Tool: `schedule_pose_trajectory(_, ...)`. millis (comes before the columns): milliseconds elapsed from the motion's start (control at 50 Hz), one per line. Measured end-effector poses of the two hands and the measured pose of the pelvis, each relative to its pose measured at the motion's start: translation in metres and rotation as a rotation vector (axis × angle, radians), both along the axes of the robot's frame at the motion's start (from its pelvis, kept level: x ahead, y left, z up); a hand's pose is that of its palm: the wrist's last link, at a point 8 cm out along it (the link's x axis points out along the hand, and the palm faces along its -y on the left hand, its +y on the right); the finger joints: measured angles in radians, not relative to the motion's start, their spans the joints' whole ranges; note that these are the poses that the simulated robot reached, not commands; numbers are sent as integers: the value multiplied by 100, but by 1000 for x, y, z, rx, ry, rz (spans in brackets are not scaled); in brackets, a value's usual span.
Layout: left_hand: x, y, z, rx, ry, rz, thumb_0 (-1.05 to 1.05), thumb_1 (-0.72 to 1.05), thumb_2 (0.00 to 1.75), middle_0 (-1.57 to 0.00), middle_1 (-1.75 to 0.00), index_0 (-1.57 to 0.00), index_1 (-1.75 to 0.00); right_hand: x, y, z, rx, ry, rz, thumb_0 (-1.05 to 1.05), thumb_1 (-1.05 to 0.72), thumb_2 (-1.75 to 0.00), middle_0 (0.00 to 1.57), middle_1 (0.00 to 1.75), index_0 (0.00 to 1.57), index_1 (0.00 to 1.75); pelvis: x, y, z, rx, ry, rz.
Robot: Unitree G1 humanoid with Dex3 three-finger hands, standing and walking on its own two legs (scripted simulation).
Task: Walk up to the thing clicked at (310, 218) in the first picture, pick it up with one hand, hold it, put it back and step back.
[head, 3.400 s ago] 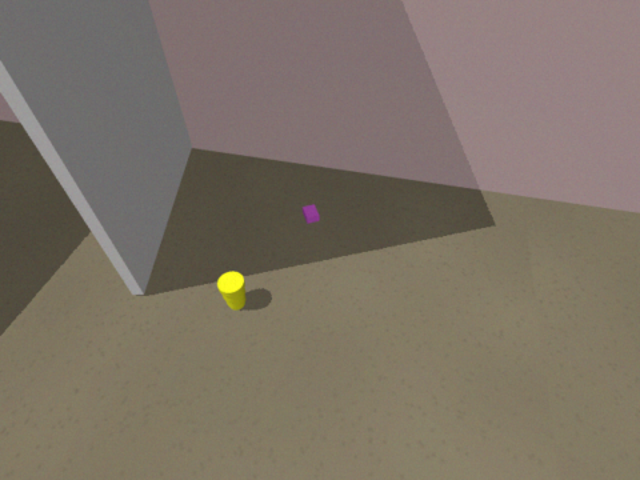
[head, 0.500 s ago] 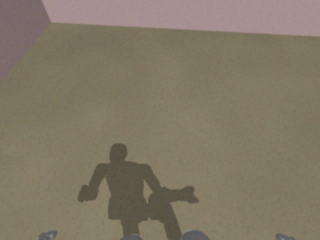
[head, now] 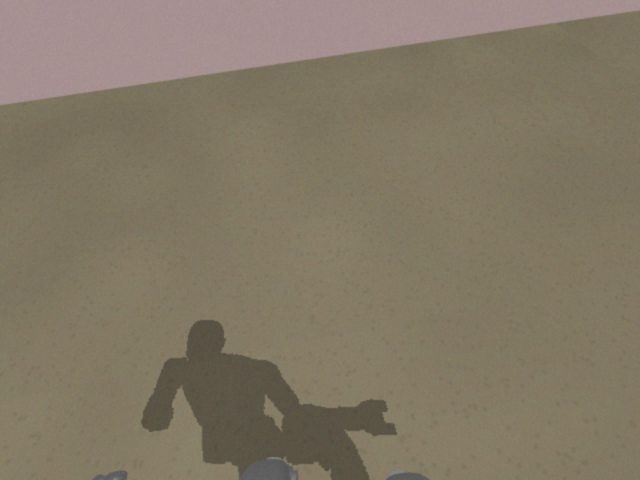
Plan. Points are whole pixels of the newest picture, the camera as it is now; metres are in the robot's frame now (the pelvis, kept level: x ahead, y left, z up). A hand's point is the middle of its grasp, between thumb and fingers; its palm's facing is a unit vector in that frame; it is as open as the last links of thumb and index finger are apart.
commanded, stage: walk up
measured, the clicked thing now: out of the picture -0.53 +1.14 -0.73
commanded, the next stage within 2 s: stand in 1.18 s
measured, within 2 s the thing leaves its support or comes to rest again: neither
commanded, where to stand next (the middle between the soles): +0.09 +0.04 m, yaw -8 degrees
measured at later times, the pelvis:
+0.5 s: pelvis -0.01 +0.01 +0.01, yaw -8 degrees
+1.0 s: pelvis +0.01 +0.02 +0.03, yaw -11 degrees
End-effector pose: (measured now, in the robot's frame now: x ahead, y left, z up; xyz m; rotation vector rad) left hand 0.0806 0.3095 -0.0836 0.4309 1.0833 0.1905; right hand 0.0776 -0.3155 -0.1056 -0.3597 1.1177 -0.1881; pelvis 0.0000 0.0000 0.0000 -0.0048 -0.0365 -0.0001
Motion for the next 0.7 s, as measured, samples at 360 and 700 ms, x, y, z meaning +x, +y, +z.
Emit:
schedule_pose_trajectory(360, 12, 12, -13, -22, 44, -76, 1, 91, 90, -20, -30, -21, -30, -71, 4, 12, -31, 36, -114, 1, -90, -90, 21, 30, 21, 30, -15, 9, 3, -24, -5, -115)
schedule_pose_trajectory(700, 31, -6, -11, -65, 65, -96, 1, 91, 90, -20, -30, -21, -30, -67, 22, 8, 37, 51, -176, 1, -90, -90, 21, 30, 20, 30, -1, 13, 14, 0, -9, -164)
